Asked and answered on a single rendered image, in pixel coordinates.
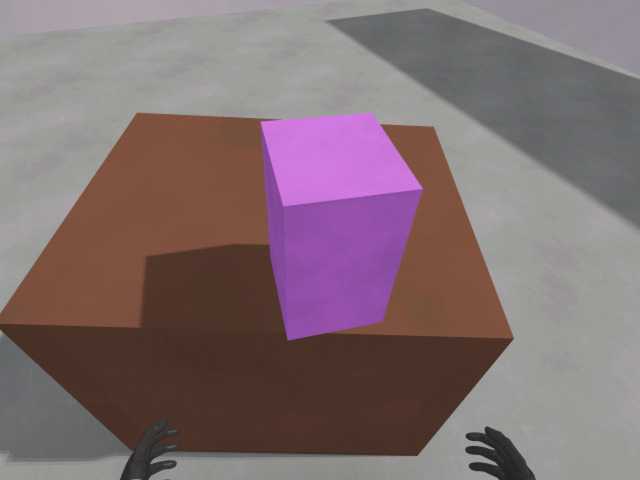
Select carton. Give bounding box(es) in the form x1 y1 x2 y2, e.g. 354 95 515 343
261 113 423 340

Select pedestal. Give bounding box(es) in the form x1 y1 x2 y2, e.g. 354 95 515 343
0 113 514 456

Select right robot hand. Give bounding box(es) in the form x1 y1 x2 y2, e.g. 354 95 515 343
465 426 536 480

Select left robot hand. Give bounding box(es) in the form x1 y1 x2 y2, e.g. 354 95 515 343
120 418 181 480

